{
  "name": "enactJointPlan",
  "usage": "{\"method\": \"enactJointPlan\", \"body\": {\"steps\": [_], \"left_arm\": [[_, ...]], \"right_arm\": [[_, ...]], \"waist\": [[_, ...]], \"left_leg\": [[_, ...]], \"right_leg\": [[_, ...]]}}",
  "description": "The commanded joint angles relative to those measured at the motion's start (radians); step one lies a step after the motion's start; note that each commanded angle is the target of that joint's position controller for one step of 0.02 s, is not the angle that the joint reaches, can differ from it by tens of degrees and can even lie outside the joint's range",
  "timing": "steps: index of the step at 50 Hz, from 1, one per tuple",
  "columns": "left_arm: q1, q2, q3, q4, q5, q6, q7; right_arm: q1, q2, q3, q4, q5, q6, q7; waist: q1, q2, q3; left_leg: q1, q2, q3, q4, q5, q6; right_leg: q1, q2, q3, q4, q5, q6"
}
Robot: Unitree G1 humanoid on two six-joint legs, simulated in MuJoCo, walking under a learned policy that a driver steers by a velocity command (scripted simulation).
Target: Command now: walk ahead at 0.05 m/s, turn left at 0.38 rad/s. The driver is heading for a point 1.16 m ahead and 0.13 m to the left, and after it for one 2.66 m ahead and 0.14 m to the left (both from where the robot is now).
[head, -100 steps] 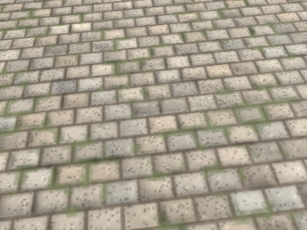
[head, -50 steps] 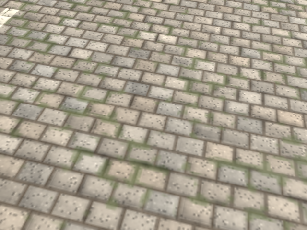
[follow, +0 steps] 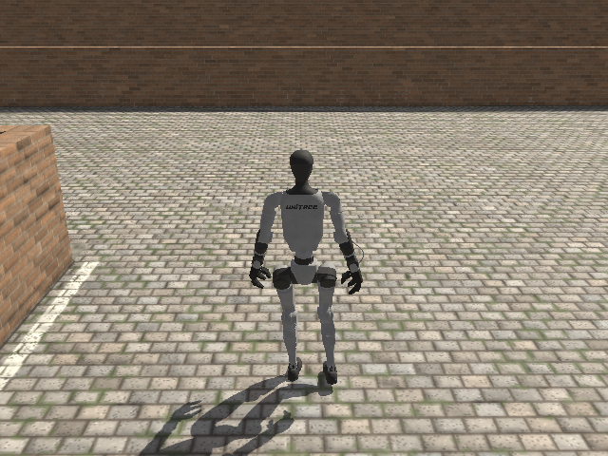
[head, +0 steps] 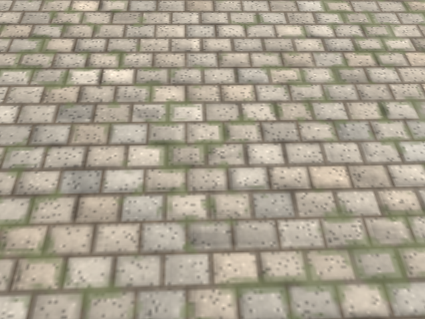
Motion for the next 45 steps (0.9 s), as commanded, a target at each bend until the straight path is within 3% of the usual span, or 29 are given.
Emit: {"method": "enactJointPlan", "body": {"steps": [1,6,7,8,9,10,11,12,13,14,16,18,21,25,29,30,32,33,34,35,36,37,38,40,41,45], "left_arm": [[0.082,0.09,0.02,-0.029,-0.006,0.007,0.011],[0.129,0.078,0.013,-0.029,-0.026,-0.022,0.028],[0.173,0.077,0.014,-0.021,-0.027,-0.03,0.033],[0.206,0.1,0.02,-0.018,-0.022,-0.038,0.04],[0.186,0.18,0.038,-0.038,-0.011,-0.042,0.05],[0.056,0.251,0.052,-0.086,0.0,-0.041,0.051],[0.013,0.193,0.04,-0.095,0.013,-0.043,0.045],[-0.02,0.133,0.024,-0.107,0.006,-0.049,0.042],[-0.038,0.11,0.018,-0.113,0.001,-0.053,0.038],[-0.019,0.112,0.019,-0.117,0.0,-0.058,0.036],[0.044,0.116,0.022,-0.114,0.001,-0.061,0.027],[0.132,0.137,0.033,-0.088,-0.002,-0.068,0.023],[0.226,0.158,0.048,-0.046,0.0,-0.091,0.014],[0.232,0.151,0.053,-0.021,0.003,-0.117,-0.008],[0.259,0.154,0.06,0.016,0.01,-0.122,-0.031],[0.269,0.154,0.061,0.029,0.006,-0.119,-0.037],[0.239,0.152,0.06,0.041,-0.016,-0.109,-0.04],[0.227,0.11,0.045,0.034,-0.018,-0.11,-0.04],[0.186,0.017,0.015,-0.022,-0.026,-0.115,-0.044],[0.191,0.048,0.026,-0.027,-0.014,-0.108,-0.029],[0.214,0.099,0.044,0.005,-0.012,-0.097,-0.021],[0.249,0.081,0.045,0.034,-0.021,-0.093,-0.024],[0.277,0.067,0.046,0.056,-0.021,-0.086,-0.023],[0.283,0.067,0.055,0.068,0.001,-0.065,-0.03],[0.276,0.058,0.057,0.061,0.0,-0.058,-0.036],[0.171,0.018,0.05,0.005,0.003,-0.043,-0.053]], "right_arm": [[-0.033,-0.167,-0.055,-0.071,-0.006,0.014,-0.004],[-0.051,-0.163,-0.073,-0.074,-0.004,0.04,-0.002],[-0.068,-0.161,-0.075,-0.077,0.002,0.045,-0.003],[-0.073,-0.148,-0.073,-0.084,0.01,0.046,-0.004],[-0.02,-0.097,-0.063,-0.089,0.024,0.045,-0.007],[-0.041,-0.096,-0.07,-0.103,0.026,0.039,-0.013],[-0.042,-0.168,-0.084,-0.084,-0.012,0.035,-0.015],[-0.008,-0.156,-0.088,-0.067,-0.012,0.036,-0.008],[0.027,-0.143,-0.087,-0.052,-0.015,0.042,-0.004],[0.042,-0.14,-0.086,-0.044,-0.019,0.049,0.001],[-0.006,-0.141,-0.081,-0.06,-0.019,0.056,0.019],[-0.098,-0.135,-0.074,-0.096,-0.019,0.055,0.038],[-0.151,-0.106,-0.064,-0.114,-0.02,0.044,0.052],[-0.181,-0.083,-0.051,-0.121,-0.018,0.025,0.055],[-0.243,-0.063,-0.031,-0.145,-0.015,0.007,0.054],[-0.235,-0.061,-0.029,-0.144,-0.013,0.0,0.05],[-0.08,-0.055,-0.029,-0.087,-0.018,-0.022,0.034],[0.057,-0.095,-0.043,-0.033,-0.028,-0.039,0.015],[0.198,-0.193,-0.062,-0.022,-0.05,-0.052,-0.007],[0.2,-0.289,-0.083,-0.008,-0.023,-0.05,-0.024],[0.12,-0.215,-0.062,-0.025,-0.016,-0.051,-0.025],[0.034,-0.136,-0.038,-0.042,-0.009,-0.057,-0.02],[-0.031,-0.087,-0.023,-0.058,-0.006,-0.061,-0.017],[-0.058,-0.066,-0.014,-0.065,-0.001,-0.068,-0.025],[-0.046,-0.072,-0.015,-0.061,0.002,-0.07,-0.028],[-0.02,-0.073,-0.016,-0.039,0.006,-0.065,-0.047]], "waist": [[0.033,0.15,-0.115],[0.043,0.159,-0.112],[0.067,0.157,-0.107],[0.081,0.133,-0.095],[0.043,-0.048,-0.108],[0.031,-0.241,-0.044],[0.005,-0.083,-0.021],[-0.029,-0.047,-0.043],[-0.047,-0.043,-0.053],[-0.038,-0.076,-0.086],[0.015,-0.133,-0.071],[0.072,-0.127,-0.038],[0.111,-0.102,-0.03],[0.106,-0.128,-0.021],[0.107,-0.154,-0.003],[0.094,-0.152,-0.001],[-0.006,-0.093,-0.031],[-0.059,-0.006,-0.113],[-0.121,0.199,-0.233],[-0.1,0.259,-0.157],[-0.055,0.112,-0.086],[-0.004,0.091,-0.053],[0.035,0.097,-0.041],[0.056,0.135,-0.052],[0.063,0.13,-0.065],[0.059,0.135,-0.027]], "left_leg": [[-0.001,0.23,-0.354,-0.213,-0.347,0.114],[-0.021,0.212,-0.424,-0.202,-0.323,0.067],[-0.049,0.19,-0.42,-0.186,-0.345,0.036],[-0.101,0.142,-0.388,-0.155,-0.408,-0.017],[-0.162,0.056,-0.28,0.046,-0.498,-0.069],[-0.278,-0.098,-0.037,0.335,-0.481,-0.09],[-0.217,-0.003,-0.055,0.526,-0.448,-0.095],[-0.169,-0.004,-0.047,0.62,-0.404,-0.093],[-0.168,0.005,-0.034,0.699,-0.365,-0.1],[-0.2,0.019,-0.018,0.75,-0.326,-0.104],[-0.294,0.053,0.008,0.738,-0.299,-0.12],[-0.368,0.074,0.011,0.663,-0.285,-0.139],[-0.373,0.079,-0.004,0.55,-0.275,-0.141],[-0.269,0.091,0.035,0.385,-0.273,-0.108],[-0.096,0.09,0.124,0.205,-0.325,-0.057],[-0.028,0.081,0.142,0.151,-0.308,-0.043],[0.253,0.055,0.163,-0.024,-0.17,-0.018],[0.477,0.111,0.082,-0.061,-0.159,-0.01],[0.674,0.411,-0.262,-0.158,-0.35,0.035],[0.555,0.556,-0.442,-0.212,-0.136,0.119],[0.473,0.512,-0.299,-0.158,0.058,0.123],[0.402,0.45,-0.174,-0.148,0.208,0.093],[0.359,0.397,-0.072,-0.154,0.308,0.058],[0.32,0.345,0.05,-0.13,0.551,0.036],[0.31,0.348,0.081,-0.122,0.628,0.039],[0.277,0.341,0.173,-0.124,0.608,0.053]], "right_leg": [[0.072,0.027,-0.041,-0.052,0.02,0.0],[0.2,0.061,-0.04,-0.294,0.038,-0.042],[0.269,0.064,-0.043,-0.42,0.085,-0.059],[0.344,0.032,-0.017,-0.562,0.1,-0.078],[0.38,-0.17,0.201,-0.702,-0.054,-0.12],[0.248,-0.393,0.459,-0.793,-0.081,-0.215],[0.153,-0.392,0.362,-0.738,0.117,-0.249],[0.133,-0.332,0.265,-0.69,0.283,-0.236],[0.159,-0.28,0.168,-0.658,0.398,-0.215],[0.222,-0.249,0.124,-0.658,0.321,-0.201],[0.317,-0.234,0.115,-0.697,0.116,-0.197],[0.416,-0.262,0.137,-0.732,0.042,-0.206],[0.498,-0.289,0.132,-0.744,0.075,-0.215],[0.447,-0.287,0.073,-0.759,0.067,-0.213],[0.335,-0.288,0.02,-0.736,0.109,-0.221],[0.297,-0.291,0.025,-0.717,0.165,-0.225],[0.157,-0.258,-0.012,-0.584,0.286,-0.203],[0.057,-0.19,-0.071,-0.42,0.329,-0.164],[-0.131,-0.087,-0.161,-0.11,0.076,-0.104],[-0.257,0.004,-0.127,0.066,-0.132,-0.095],[-0.233,-0.05,-0.013,0.149,-0.102,-0.105],[-0.193,-0.068,-0.004,0.154,-0.036,-0.101],[-0.157,-0.081,-0.018,0.137,0.022,-0.089],[-0.121,-0.062,-0.064,0.178,0.105,-0.065],[-0.118,-0.051,-0.071,0.197,0.131,-0.055],[-0.164,-0.058,-0.106,0.082,0.231,-0.028]]}}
